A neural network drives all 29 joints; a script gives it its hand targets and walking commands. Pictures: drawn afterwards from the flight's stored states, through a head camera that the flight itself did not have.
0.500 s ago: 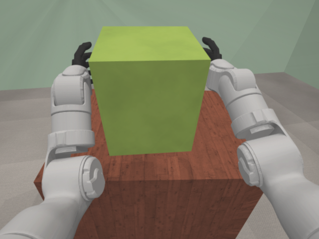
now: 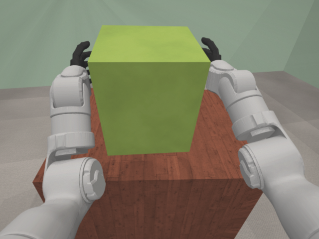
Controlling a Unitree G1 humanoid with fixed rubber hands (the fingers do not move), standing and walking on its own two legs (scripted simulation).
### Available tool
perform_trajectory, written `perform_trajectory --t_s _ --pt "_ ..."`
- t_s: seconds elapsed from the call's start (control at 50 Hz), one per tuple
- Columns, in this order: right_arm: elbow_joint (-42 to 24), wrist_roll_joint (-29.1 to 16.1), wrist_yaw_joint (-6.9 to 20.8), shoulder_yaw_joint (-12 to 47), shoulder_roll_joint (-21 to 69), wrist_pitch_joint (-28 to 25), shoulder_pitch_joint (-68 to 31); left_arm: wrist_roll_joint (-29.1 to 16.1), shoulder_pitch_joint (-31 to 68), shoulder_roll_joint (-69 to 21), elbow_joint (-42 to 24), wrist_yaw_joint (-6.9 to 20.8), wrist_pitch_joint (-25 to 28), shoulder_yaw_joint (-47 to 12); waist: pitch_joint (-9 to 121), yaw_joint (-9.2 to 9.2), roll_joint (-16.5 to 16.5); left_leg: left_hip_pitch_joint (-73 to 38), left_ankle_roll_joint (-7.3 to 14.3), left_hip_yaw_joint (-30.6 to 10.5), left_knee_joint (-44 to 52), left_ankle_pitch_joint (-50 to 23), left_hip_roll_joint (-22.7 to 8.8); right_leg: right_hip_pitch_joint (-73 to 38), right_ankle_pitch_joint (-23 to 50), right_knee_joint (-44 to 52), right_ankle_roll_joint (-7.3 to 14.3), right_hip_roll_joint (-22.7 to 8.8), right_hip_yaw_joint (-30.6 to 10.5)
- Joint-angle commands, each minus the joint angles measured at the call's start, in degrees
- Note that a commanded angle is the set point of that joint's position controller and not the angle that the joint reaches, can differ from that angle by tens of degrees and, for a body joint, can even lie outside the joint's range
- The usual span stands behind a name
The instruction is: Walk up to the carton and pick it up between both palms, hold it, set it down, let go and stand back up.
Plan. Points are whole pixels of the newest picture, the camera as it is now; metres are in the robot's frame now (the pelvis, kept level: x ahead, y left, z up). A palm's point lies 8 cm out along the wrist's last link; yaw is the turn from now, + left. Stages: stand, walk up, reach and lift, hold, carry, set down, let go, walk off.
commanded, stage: hold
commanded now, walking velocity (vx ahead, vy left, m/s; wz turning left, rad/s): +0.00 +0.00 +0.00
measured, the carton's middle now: (147, 91) +0.38 +0.01 +0.25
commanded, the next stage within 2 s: none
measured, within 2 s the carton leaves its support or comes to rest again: neither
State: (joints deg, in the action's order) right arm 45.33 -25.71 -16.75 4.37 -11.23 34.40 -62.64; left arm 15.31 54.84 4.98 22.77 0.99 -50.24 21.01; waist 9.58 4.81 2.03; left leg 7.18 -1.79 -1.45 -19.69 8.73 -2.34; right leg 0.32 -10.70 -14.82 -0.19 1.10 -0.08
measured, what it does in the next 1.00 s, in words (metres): stands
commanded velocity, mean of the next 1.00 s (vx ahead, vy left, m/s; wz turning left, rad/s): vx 0.00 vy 0.00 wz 0.00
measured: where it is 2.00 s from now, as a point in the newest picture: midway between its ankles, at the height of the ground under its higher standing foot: outside the picture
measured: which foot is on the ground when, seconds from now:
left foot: down 0.00-1.00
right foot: down 0.00-1.00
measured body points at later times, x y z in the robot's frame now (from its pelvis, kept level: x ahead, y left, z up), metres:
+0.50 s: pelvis +0.00 +0.00 +0.00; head -0.10 +0.02 +0.44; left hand +0.38 +0.16 +0.30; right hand +0.38 -0.14 +0.32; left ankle +0.03 +0.14 -0.75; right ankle -0.02 -0.12 -0.75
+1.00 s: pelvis +0.00 +0.00 +0.00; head -0.10 +0.03 +0.44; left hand +0.38 +0.17 +0.30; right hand +0.38 -0.14 +0.31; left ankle +0.03 +0.14 -0.75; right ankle -0.02 -0.12 -0.75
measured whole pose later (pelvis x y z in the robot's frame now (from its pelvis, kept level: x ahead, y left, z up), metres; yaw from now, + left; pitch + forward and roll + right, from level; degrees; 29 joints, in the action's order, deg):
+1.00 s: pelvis +0.00 +0.00 +0.00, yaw +0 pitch -4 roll -1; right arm 45.1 -25.1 -16.2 2.6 -10.7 35.6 -61.9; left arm 15.2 54.4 4.7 22.5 0.4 -50.3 20.4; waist 10.1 4.8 2.0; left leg 7.6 -1.6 -2.1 -20.2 8.9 -1.9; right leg 0.7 -10.6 -15.0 -0.3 1.2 -1.0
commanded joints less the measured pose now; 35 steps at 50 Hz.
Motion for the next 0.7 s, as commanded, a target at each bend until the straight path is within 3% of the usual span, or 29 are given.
perform_trajectory --t_s 0.0,0.04,0.08,0.22,0.28,0.38,0.46,0.56,0.6,0.68 --pt "-16.72 -8.34 7.19 9.59 35.45 -0.23 -40.69 -9.85 39.42 -32.02 -7.28 7.97 4.24 -19.29 15.26 -0.36 -3.12 -12.59 -0.93 0.87 -0.67 -15.29 4.35 1.36 14.37 1.34 -3.7 3.78 0.35" --pt "-15.06 -7.5 7.36 8.76 35.11 -0.1 -39.72 -9.7 40.04 -31.96 -7.42 8.22 4.28 -19.8 14.12 0.22 -3.58 -11.93 -1.04 1.03 -0.09 -13.62 4.18 2.33 12.5 1.6 -3.39 3.61 0.34" --pt "-17.52 -7.74 7.56 8.77 35.62 -0.54 -41.12 -11.19 41.6 -33.59 -9.21 8.07 4.6 -21.96 16.23 0.96 -4.9 -11.57 -1.34 0.73 -0.43 -13.1 4.09 2.56 11.49 1.65 -2.84 3.65 0.24" --pt "-13.07 -5.52 8.57 6.5 34.94 -0.33 -41.94 -10.45 41.83 -33.79 -4.53 7.66 4.53 -21.28 12.55 0.43 -5.27 -8.18 -0.81 1.0 1.51 -7.31 3.48 3.69 5.65 2.0 -2.2 3.51 -0.04" --pt "-14.75 -6.41 8.76 7.26 35.47 -0.92 -42.84 -11.58 43.04 -34.75 -7.25 7.21 5.17 -22.8 16.55 0.61 -6.18 -9.38 -1.39 0.71 0.3 -10.98 3.43 2.85 8.57 1.03 -2.18 3.73 -0.08" --pt "-12.26 -6.25 8.8 7.11 35.68 -0.6 -43.11 -10.39 42.01 -32.95 -3.25 6.83 5.18 -19.08 14.31 -0.93 -3.8 -8.81 -0.12 1.02 1.01 -8.54 3.63 3.32 6.61 1.92 -2.57 3.57 -0.2" --pt "-9.92 -5.78 8.91 6.03 35.43 -0.55 -42.33 -10.34 42.94 -32.29 -2.95 7.36 5.58 -18.66 13.82 -0.41 -3.29 -8.58 0.05 1.08 1.27 -7.78 3.65 4.24 5.63 2.06 -2.54 3.26 -0.45" --pt "-14.74 -7.86 8.03 8.62 36.72 -0.83 -43.33 -10.98 41.5 -32.23 -4.93 7.2 5.61 -18.63 17.79 -0.67 -2.26 -11.39 -0.22 0.99 -0.95 -13.99 4.52 1.23 14.63 1.22 -3.61 3.43 -0.53" --pt "-13.39 -8.14 7.43 9.11 36.27 -0.16 -41.34 -9.41 39.3 -30.55 -3.45 7.57 5.12 -16.36 15.15 -1.12 -1.12 -11.61 0.16 1.06 -0.84 -14.24 4.69 0.76 16.7 1.31 -4.02 3.18 -0.6" --pt "-16.65 -8.03 6.78 8.28 35.79 -0.32 -41.3 -10.69 40.23 -31.79 -5.78 8.45 4.82 -19.33 14.97 0.68 -3.4 -11.68 -0.79 0.88 -0.86 -13.57 4.85 1.7 15.67 1.73 -3.85 3.03 -0.37"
